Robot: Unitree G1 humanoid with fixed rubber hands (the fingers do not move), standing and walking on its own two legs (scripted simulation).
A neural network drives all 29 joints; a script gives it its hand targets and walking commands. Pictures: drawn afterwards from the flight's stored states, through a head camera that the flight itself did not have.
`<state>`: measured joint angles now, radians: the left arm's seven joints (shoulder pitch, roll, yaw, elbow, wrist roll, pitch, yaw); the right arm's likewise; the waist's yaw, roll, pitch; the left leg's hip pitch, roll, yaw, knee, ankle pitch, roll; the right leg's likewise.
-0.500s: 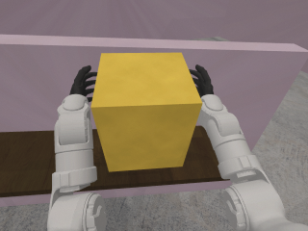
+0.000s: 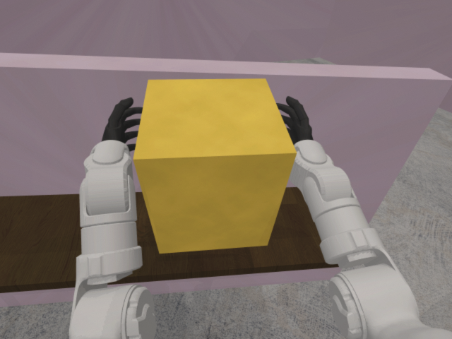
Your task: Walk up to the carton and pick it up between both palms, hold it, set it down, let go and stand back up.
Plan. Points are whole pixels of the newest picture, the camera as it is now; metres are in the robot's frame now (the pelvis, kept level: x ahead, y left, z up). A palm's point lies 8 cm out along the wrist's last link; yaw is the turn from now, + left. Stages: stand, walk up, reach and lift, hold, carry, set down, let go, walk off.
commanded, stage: hold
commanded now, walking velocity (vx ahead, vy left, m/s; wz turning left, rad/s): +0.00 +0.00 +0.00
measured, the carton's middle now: (211, 167) +0.38 +0.01 +0.16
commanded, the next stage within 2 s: set down in 0.30 s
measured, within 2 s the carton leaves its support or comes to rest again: neither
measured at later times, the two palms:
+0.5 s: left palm (117, 137) +0.36 +0.16 +0.24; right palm (301, 139) +0.36 -0.14 +0.23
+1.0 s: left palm (129, 163) +0.38 +0.15 +0.17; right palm (292, 165) +0.38 -0.15 +0.17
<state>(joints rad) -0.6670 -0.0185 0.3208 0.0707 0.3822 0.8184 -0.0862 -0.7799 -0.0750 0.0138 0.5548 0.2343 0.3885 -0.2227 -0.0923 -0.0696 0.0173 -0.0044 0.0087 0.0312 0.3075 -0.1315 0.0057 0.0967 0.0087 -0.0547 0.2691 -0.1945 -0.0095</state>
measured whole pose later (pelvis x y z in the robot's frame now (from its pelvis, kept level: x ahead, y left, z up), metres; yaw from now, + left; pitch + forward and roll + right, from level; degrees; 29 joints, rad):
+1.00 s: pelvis +0.01 +0.00 +0.00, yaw +2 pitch -9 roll +0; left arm -0.55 -0.03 0.25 0.14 0.35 0.49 -0.06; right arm -0.59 -0.02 -0.05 0.57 0.08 -0.02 -0.19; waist -0.07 -0.09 0.10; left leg -0.01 0.00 0.01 0.31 -0.15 0.00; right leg 0.11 0.01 -0.08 0.25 -0.21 -0.01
